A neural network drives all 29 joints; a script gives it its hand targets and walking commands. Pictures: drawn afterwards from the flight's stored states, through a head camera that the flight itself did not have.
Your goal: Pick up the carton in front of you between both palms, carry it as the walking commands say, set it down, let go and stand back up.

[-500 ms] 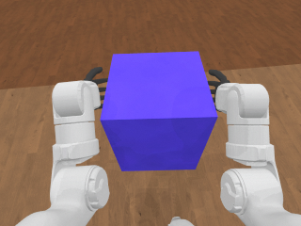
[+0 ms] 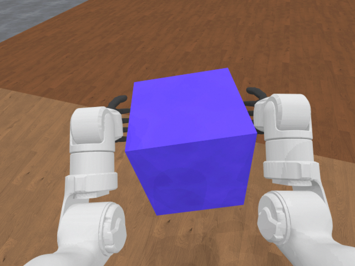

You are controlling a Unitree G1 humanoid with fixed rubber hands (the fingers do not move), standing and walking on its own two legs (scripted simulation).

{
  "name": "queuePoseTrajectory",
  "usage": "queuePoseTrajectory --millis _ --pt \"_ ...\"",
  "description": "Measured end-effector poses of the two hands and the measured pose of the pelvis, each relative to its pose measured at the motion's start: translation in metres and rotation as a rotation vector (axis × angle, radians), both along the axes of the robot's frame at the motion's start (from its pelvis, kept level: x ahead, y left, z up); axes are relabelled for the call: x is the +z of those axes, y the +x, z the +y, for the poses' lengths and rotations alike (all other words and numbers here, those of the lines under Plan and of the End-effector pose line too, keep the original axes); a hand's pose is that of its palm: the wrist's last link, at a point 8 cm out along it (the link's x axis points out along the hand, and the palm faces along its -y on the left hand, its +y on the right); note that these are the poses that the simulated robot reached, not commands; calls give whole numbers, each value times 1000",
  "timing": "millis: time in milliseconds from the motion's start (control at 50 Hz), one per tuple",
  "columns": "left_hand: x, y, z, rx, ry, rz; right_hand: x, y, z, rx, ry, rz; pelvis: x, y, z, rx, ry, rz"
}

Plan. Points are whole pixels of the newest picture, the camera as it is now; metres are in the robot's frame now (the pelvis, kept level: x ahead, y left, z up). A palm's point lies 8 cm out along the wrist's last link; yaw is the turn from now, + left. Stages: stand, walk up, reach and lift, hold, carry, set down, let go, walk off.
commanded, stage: carry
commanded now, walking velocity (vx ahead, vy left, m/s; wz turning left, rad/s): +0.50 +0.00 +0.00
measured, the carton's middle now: (190, 145) +0.38 +0.00 +0.10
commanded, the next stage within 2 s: none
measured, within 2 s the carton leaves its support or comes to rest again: neither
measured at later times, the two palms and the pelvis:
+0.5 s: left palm (135, 39) +0.68 +0.15 +0.22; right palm (238, 31) +0.71 -0.15 +0.22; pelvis +0.31 -0.02 +0.05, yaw +3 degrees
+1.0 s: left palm out of the picture +0.98 +0.20 +0.25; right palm out of the picture +0.97 -0.10 +0.25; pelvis +0.60 +0.05 +0.09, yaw +3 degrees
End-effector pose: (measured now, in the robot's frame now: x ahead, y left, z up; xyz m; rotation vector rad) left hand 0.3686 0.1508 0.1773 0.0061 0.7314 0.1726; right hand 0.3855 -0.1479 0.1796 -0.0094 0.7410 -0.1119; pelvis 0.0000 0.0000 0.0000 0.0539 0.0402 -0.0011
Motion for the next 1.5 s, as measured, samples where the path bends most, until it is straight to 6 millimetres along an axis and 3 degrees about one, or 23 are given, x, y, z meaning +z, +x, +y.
queuePoseTrajectory --millis 100,200,320,420,520,600,700,800,860,980,1120,1260,1380,1500 --pt "-8 68 -4 -41 -22 42 -12 48 -4 -25 -29 41 17 52 7 23 -25 0" --pt "7 129 -9 -51 -51 9 4 101 -9 -65 -22 8 34 102 9 29 -51 11" --pt "35 206 -9 -30 -66 -56 36 183 -9 -73 -6 -57 44 181 1 38 -65 33" --pt "44 275 -8 -5 -35 -49 44 262 -9 -28 -18 -51 41 262 -13 47 -81 28" --pt "43 318 5 49 13 14 43 334 6 48 -2 7 56 322 -22 50 -83 16" --pt "51 350 20 89 12 31 54 381 23 87 0 22 73 362 -22 57 -67 21" --pt "77 407 35 110 1 -26 79 440 38 88 20 -33 82 417 -12 64 -62 31" --pt "88 478 48 78 -6 -39 93 502 50 57 6 -48 78 488 12 64 -56 34" --pt "82 523 53 33 -3 -26 90 533 54 32 -31 -39 72 529 28 52 -40 22" --pt "72 595 47 -40 -1 69 71 577 47 -13 -64 55 90 589 44 48 -68 23" --pt "90 682 44 -40 -27 3 89 659 43 -44 -41 -10 100 663 47 47 -68 36" --pt "98 778 41 3 -9 -20 95 769 40 -17 -11 -35 93 767 33 55 -95 27" --pt "90 825 60 71 22 59 92 849 62 58 2 37 116 833 28 53 -74 26" --pt "115 890 81 116 7 -1 117 924 85 80 21 -22 131 899 36 61 -61 33"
